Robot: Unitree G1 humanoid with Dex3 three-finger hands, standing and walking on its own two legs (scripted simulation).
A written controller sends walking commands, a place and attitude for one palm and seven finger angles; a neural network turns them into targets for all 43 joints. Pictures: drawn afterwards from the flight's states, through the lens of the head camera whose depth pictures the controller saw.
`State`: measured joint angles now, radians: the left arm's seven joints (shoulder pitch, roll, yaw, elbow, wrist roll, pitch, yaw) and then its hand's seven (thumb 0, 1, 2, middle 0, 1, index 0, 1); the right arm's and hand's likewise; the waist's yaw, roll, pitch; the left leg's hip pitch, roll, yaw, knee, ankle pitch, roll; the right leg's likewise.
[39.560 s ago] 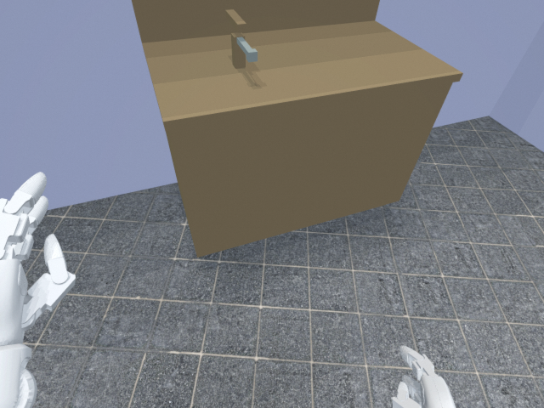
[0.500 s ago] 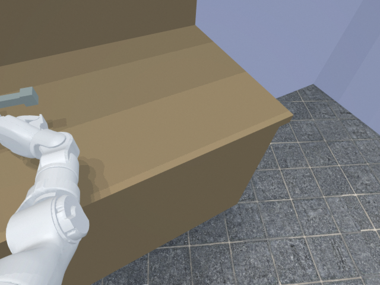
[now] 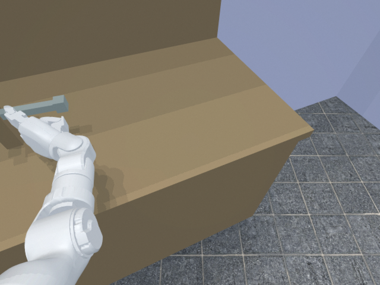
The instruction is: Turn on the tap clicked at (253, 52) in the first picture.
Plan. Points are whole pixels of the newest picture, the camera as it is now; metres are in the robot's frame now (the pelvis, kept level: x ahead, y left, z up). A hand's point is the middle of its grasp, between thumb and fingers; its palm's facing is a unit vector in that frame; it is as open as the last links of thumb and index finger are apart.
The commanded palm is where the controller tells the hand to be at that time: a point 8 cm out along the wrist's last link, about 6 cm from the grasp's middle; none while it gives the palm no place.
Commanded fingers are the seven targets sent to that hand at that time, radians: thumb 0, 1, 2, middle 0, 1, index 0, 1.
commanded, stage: lift the hand up off the lever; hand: left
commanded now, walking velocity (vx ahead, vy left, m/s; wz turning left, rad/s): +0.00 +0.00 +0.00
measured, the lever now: (60, 104) +0.51 +0.30 +0.10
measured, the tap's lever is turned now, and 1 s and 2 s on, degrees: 84 84 84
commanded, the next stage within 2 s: draw the hand back beside the body in 1.60 s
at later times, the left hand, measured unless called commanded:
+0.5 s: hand (57, 115) +0.44 +0.27 +0.13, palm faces +0.87 -0.48 -0.06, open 7.8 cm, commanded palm +0.38 +0.27 +0.13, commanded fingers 0.00 0.90 0.90 -0.15 -0.15 -0.15 -0.15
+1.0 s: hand (50, 112) +0.42 +0.27 +0.15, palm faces +0.86 -0.51 -0.05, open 7.8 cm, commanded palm +0.37 +0.27 +0.15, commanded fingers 0.00 0.90 0.90 -0.15 -0.15 -0.15 -0.15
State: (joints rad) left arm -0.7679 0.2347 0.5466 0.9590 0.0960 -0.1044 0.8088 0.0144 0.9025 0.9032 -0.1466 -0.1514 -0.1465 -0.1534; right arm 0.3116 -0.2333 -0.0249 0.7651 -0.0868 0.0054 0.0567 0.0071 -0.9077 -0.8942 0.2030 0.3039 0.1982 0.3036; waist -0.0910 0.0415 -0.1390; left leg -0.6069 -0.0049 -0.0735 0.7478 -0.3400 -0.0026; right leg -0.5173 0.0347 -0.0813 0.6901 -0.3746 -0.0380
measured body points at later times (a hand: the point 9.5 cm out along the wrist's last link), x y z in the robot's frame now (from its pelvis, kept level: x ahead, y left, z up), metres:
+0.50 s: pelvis +0.01 -0.01 +0.01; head +0.03 -0.01 +0.46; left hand +0.39 +0.29 +0.14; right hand +0.09 -0.26 -0.12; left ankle +0.01 +0.12 -0.71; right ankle -0.02 -0.10 -0.71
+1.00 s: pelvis +0.00 -0.01 +0.01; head +0.01 -0.02 +0.46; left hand +0.38 +0.29 +0.16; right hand +0.09 -0.27 -0.12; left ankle +0.01 +0.12 -0.71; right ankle -0.02 -0.10 -0.71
